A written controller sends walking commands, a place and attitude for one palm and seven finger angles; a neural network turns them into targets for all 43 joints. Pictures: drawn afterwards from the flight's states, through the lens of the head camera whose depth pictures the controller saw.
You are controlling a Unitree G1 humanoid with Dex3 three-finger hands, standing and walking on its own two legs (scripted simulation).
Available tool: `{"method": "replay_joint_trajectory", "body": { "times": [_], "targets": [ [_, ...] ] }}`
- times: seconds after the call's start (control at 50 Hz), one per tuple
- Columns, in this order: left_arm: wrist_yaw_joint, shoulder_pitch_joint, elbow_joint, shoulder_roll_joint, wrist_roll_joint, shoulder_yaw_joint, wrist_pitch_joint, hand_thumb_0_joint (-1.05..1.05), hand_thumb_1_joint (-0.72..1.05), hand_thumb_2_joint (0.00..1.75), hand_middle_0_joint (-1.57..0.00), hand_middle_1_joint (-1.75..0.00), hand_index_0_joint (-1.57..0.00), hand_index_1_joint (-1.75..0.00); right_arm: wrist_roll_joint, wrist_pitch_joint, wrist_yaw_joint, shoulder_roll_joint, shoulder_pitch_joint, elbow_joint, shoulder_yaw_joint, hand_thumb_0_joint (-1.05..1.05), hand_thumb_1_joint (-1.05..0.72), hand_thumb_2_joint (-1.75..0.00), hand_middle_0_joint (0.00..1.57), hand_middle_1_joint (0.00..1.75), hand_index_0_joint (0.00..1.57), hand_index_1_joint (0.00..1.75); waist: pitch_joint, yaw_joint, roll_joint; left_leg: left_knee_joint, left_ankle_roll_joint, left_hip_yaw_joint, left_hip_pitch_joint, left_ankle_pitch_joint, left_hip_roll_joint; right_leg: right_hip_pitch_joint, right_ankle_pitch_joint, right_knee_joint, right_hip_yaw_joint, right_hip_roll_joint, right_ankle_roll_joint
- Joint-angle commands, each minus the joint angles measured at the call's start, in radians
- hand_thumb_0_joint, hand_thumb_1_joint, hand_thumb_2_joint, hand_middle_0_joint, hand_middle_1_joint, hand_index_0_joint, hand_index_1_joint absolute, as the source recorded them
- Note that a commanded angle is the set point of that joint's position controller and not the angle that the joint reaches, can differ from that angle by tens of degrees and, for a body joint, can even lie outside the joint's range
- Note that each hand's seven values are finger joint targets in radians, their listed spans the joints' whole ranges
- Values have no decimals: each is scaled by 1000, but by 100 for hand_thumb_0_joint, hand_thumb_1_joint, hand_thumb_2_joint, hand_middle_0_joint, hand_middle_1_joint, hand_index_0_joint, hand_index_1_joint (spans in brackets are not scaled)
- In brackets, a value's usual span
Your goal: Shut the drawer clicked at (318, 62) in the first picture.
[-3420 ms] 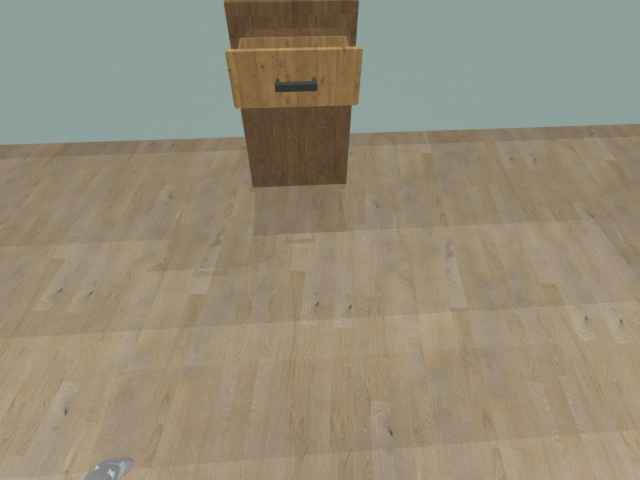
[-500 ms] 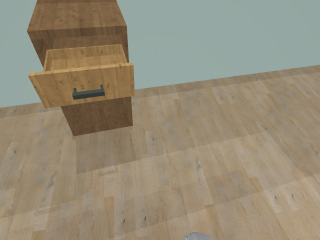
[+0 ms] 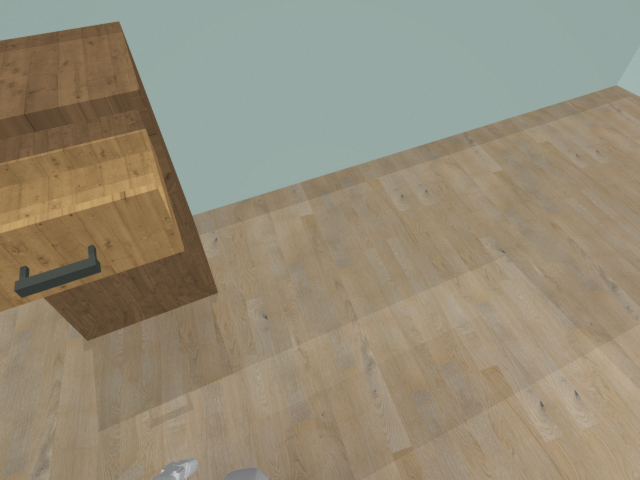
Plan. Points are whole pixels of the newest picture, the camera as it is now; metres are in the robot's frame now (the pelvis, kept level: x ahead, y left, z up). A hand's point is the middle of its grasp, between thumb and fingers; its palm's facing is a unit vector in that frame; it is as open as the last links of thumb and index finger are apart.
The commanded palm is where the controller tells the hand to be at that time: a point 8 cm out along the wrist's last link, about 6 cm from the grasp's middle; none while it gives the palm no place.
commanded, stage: turn to face it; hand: left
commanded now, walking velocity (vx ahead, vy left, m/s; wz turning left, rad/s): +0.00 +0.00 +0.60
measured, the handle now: (59, 268) +0.49 +0.48 -0.08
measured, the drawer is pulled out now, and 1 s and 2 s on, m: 0.30 0.30 0.30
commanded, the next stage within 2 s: take the last steps up to it in 0.72 s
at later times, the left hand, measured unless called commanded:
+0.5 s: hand out of the picture +0.01 +0.25 -0.17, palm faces +0.31 -0.92 -0.24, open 7.4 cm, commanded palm none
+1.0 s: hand out of the picture -0.01 +0.15 -0.14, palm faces +0.46 -0.85 -0.24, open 7.3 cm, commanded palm none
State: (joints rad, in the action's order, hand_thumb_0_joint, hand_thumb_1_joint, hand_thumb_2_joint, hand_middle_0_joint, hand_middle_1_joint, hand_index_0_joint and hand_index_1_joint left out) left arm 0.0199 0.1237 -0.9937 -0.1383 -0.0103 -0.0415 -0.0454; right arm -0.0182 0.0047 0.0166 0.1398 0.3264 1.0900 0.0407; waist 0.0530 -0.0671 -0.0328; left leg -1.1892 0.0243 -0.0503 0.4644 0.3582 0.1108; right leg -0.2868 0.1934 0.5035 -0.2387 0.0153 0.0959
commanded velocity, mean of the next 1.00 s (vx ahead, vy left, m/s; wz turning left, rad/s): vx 0.06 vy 0.02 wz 0.32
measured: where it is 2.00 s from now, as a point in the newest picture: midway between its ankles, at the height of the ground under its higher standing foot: outside the picture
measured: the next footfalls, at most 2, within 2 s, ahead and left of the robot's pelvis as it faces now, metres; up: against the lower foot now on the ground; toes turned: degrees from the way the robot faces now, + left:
left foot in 0.30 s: +0.07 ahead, +0.14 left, +0.00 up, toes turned +20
right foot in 0.74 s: +0.12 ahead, -0.10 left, +0.00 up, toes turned +15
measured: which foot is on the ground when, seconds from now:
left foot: up 0.00-0.28, down 0.30-0.74, up 0.76-1.00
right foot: down 0.00-0.30, up 0.32-0.72, down 0.74-1.00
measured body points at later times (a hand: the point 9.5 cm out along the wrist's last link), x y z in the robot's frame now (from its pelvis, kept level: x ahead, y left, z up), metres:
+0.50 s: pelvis +0.04 +0.03 +0.01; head +0.06 +0.06 +0.46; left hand -0.01 +0.30 -0.15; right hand +0.17 -0.18 -0.13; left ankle +0.03 +0.13 -0.73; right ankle +0.05 -0.12 -0.66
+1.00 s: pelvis +0.04 -0.03 +0.01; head +0.05 -0.05 +0.46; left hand -0.04 +0.20 -0.13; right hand +0.18 -0.24 -0.15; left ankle -0.05 +0.10 -0.66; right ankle +0.08 -0.11 -0.73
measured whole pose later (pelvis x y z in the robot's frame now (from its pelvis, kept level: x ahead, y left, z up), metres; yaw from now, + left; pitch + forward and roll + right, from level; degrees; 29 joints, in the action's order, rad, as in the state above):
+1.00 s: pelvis +0.04 -0.03 +0.01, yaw +25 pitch -1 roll +1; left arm 0.02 0.29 -0.98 -0.15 -0.03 -0.03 -0.02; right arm -0.03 0.07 -0.03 0.23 0.23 1.02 0.07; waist 0.03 0.01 -0.03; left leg -1.02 0.05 -0.01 0.41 0.34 0.06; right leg -0.18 0.23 0.43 -0.16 0.06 0.03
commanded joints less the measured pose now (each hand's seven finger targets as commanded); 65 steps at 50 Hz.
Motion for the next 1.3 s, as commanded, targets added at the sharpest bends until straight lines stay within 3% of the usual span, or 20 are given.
{"method": "replay_joint_trajectory", "body": {
  "times": [0.0, 0.16, 0.24, 0.26, 0.28, 0.3, 0.32, 0.42, 0.56, 0.66, 0.68, 0.72, 0.74, 0.82, 1.08, 1.18, 1.2, 1.22, 1.24, 1.28],
  "targets": [
    [11, 68, 37, -123, -8, -25, 10, 0, 90, 90, -20, -30, -20, -30, -3, 30, -3, 32, 106, -27, 14, 0, -90, -90, 20, 30, 20, 30, -36, 27, 105, 54, 16, 7, -16, -27, 15, -28, -165, -290, 143, 323, 42],
    [17, 113, 47, -185, -20, -50, 37, 0, 90, 90, -20, -30, -20, -30, -2, 27, -25, 62, -80, -140, 18, 0, -90, -90, 20, 30, 20, 30, -44, 87, 126, 371, 12, -49, -11, 69, 9, 121, -140, -198, 123, 390, 59],
    [8, 123, 55, -212, -12, -57, 48, 0, 90, 90, -20, -30, -20, -30, -5, 24, -25, 92, -68, -165, 22, 0, -90, -90, 20, 30, 20, 30, -68, 69, 117, 565, -3, -83, -160, -41, -27, 91, -161, -63, 56, 358, -4],
    [5, 116, 59, -199, -7, -57, 53, 0, 90, 90, -20, -30, -20, -30, -4, 18, -26, 126, -18, -158, 30, 0, -90, -90, 20, 30, 20, 30, -97, 39, 25, 689, -19, -30, -260, -154, -4, 43, -121, 59, 21, 320, -48],
    [0, 123, 88, -154, 2, -53, 59, 0, 90, 90, -20, -30, -20, -30, -12, 8, -20, 225, 30, -164, 49, 0, -90, -90, 20, 30, 20, 30, -118, 20, -238, 812, -118, 273, -363, -414, 193, -137, 128, 261, -28, 191, -132],
    [0, 44, 137, -128, -1, -34, 61, 0, 90, 90, -20, -30, -20, -30, -10, 7, -7, 281, 68, -158, 59, 0, -90, -90, 20, 30, 20, 30, -91, -12, -317, 869, -251, 461, -403, -750, 340, -294, 488, 458, 56, 89, -172],
    [2, 17, 138, -149, -8, -36, 67, 0, 90, 90, -20, -30, -20, -30, -12, 8, 3, 286, 60, -144, 57, 0, -90, -90, 20, 30, 20, 30, -112, -6, -167, 861, -274, 402, -389, -654, 333, -278, 451, 566, 160, 98, -154],
    [-7, 106, 69, -148, -5, -42, 72, 0, 90, 90, -20, -30, -20, -30, 0, -7, 12, 237, -107, -190, 39, 0, -90, -90, 20, 30, 20, 30, -133, 63, -91, 830, -186, 181, -387, -656, 151, -256, 209, 598, 201, 82, -173],
    [4, 85, 79, -139, -1, -30, 80, 0, 90, 90, -20, -30, -20, -30, -4, 12, 3, 241, -104, -173, 47, 0, -90, -90, 20, 30, 20, 30, -76, 41, -119, 860, -201, 218, -329, -483, 143, -142, 253, 340, 187, 50, -176],
    [10, 189, 53, -143, 1, -30, 60, 0, 90, 90, -20, -30, -20, -30, 1, 21, -5, 239, -160, -182, 50, 0, -90, -90, 20, 30, 20, 30, -85, 91, -101, 780, -152, 238, -198, -385, 95, 92, 68, 15, 170, 16, -160],
    [14, 218, 46, -162, -3, -33, 50, 0, 90, 90, -20, -30, -20, -30, 7, 19, -9, 213, -161, -183, 47, 0, -90, -90, 20, 30, 20, 30, -101, 106, -35, 709, -108, 210, -144, -301, 48, 184, -21, -120, 204, 52, -155],
    [19, 220, 68, -310, -18, -54, 39, 0, 90, 90, -20, -30, -20, -30, 12, 28, -13, 131, -172, -227, 36, 0, -90, -90, 20, 30, 20, 30, -59, 115, 344, 338, -2, 50, 49, 212, -135, 161, -157, -268, 570, 438, 11],
    [17, 199, 81, -293, -15, -46, 42, 0, 90, 90, -20, -30, -20, -30, 6, 38, -14, 162, -175, -219, 46, 0, -90, -90, 20, 30, 20, 30, -58, 108, 224, 201, -11, 109, 15, 210, -112, 65, -91, -267, 519, 435, 60],
    [16, 106, 96, -194, -9, -31, 34, 0, 90, 90, -20, -30, -20, -30, -4, 52, -25, 152, -115, -147, 49, 0, -90, -90, 20, 30, 20, 30, 25, 59, 188, 24, 8, 83, 42, 17, -78, 23, 2, -268, 340, 282, 12],
    [-3, 316, -26, -224, -25, -43, -2, 0, 90, 90, -20, -30, -20, -30, -3, 5, -49, 113, -203, -160, 27, 0, -90, -90, 20, 30, 20, 30, 5, 147, 187, 449, 1, -16, 2, 55, -39, 203, 270, -364, 374, 345, 52],
    [-11, 248, -55, -204, -11, -41, 13, 0, 90, 90, -20, -30, -20, -30, 2, -27, -33, 107, -12, -87, 17, 0, -90, -90, 20, 30, 20, 30, -43, 55, 122, 804, -15, -92, -416, -80, -91, -13, 293, -198, 206, 222, -27],
    [-16, 242, -49, -161, -7, -30, 17, 0, 90, 90, -20, -30, -20, -30, 2, -36, -20, 164, 69, -61, 29, 0, -90, -90, 20, 30, 20, 30, -61, 17, -42, 858, -38, 31, -548, -7, 2, -136, 290, -38, 147, 167, -67],
    [-23, 216, -23, -101, -5, -16, 20, 0, 90, 90, -20, -30, -20, -30, -6, -37, -12, 252, 147, -47, 50, 0, -90, -90, 20, 30, 20, 30, -41, -18, -283, 992, -117, 337, -579, 171, 216, -309, 335, 217, 41, 62, -114],
    [-20, 145, 12, -102, -17, -14, 18, 0, 90, 90, -20, -30, -20, -30, -7, -30, -4, 279, 186, -43, 52, 0, -90, -90, 20, 30, 20, 30, 37, -32, -237, 1063, -183, 431, -510, 208, 297, -396, 368, 383, 110, 53, -103],
    [-23, 117, -1, -107, -27, -19, 22, 0, 90, 90, -20, -30, -20, -30, -7, -36, 0, 215, 116, -45, 32, 0, -90, -90, 20, 30, 20, 30, 113, -1, -161, 1077, -188, 366, -396, 181, 258, -411, 272, 535, 181, 106, -84]
  ]
}}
